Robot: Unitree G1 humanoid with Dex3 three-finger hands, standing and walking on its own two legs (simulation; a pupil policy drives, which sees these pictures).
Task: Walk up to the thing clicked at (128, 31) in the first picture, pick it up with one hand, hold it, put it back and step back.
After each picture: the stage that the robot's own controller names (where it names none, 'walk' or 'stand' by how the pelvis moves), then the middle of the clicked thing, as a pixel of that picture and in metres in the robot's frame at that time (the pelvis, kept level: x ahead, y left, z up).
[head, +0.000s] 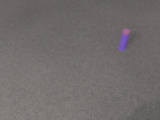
stand; (124, 40) +1.22 -0.39 -0.65
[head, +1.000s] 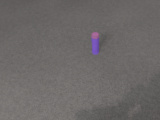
walk; (95, 43) +1.16 +0.00 -0.63
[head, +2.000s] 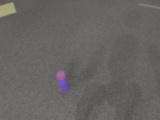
walk; (63, 82) +0.70 +0.23 -0.64
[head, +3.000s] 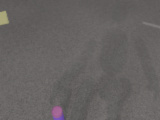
walk; (58, 117) +0.42 +0.19 -0.63
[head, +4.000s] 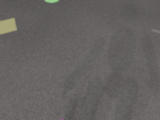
stand; out of the picture +0.36 +0.18 -0.66
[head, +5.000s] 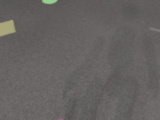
stand; out of the picture +0.36 +0.19 -0.66
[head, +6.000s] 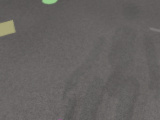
stand; out of the picture +0.36 +0.20 -0.66
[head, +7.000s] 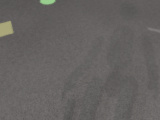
stand; out of the picture +0.35 +0.20 -0.66
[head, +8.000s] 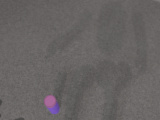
go down; (52, 105) +0.38 +0.19 -0.59
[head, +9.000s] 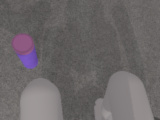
go down; (27, 54) +0.45 +0.21 -0.25
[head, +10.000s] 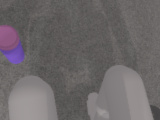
close in; (11, 48) +0.44 +0.22 -0.22
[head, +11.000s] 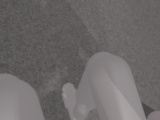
close; out of the picture +0.44 +0.25 -0.17
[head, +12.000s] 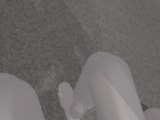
lift; out of the picture +0.43 +0.26 -0.17
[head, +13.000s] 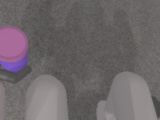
lift; (13, 58) +0.35 +0.24 -0.04
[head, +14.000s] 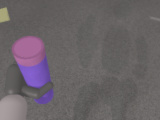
hold; (37, 76) +0.32 +0.16 +0.09
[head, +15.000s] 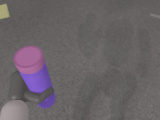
hold; (39, 82) +0.32 +0.17 +0.04
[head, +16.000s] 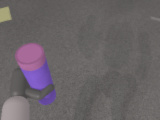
hold; (39, 79) +0.33 +0.17 +0.05
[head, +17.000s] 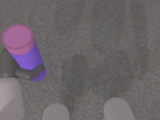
crouch; (29, 58) +0.40 +0.18 -0.03
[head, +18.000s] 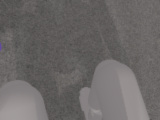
lower; out of the picture +0.48 +0.23 -0.10
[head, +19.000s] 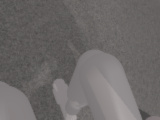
lower; out of the picture +0.47 +0.27 -0.17
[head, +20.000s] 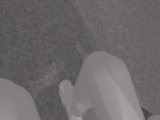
lower; out of the picture +0.46 +0.27 -0.16
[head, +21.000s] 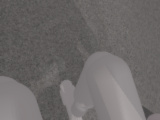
lower; out of the picture +0.45 +0.27 -0.17
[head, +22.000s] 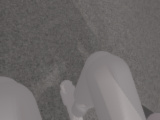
rest; out of the picture +0.45 +0.26 -0.17
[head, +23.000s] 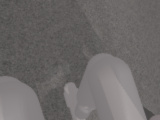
open; out of the picture +0.44 +0.24 -0.17
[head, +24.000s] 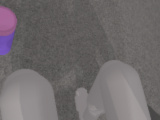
stand; (1, 35) +0.45 +0.22 -0.19
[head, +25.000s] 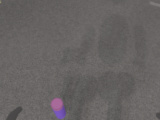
stand; (59, 109) +0.39 +0.16 -0.55
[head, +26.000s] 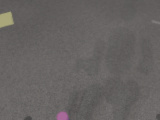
stand; out of the picture +0.38 +0.16 -0.60
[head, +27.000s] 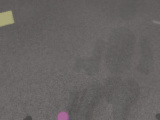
stand; out of the picture +0.38 +0.16 -0.60
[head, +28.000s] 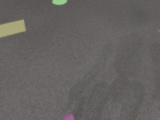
stand; out of the picture +0.40 +0.15 -0.65
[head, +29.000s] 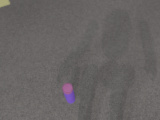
walk; (69, 94) +0.49 +0.15 -0.63
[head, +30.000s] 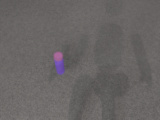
walk; (59, 63) +0.75 +0.18 -0.63
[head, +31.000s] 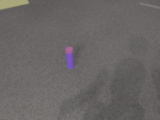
stand; (70, 58) +1.01 +0.18 -0.64
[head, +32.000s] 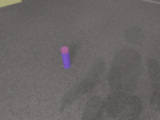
stand; (66, 57) +0.98 +0.20 -0.66
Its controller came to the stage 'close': yes
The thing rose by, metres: 0.69
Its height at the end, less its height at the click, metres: +0.00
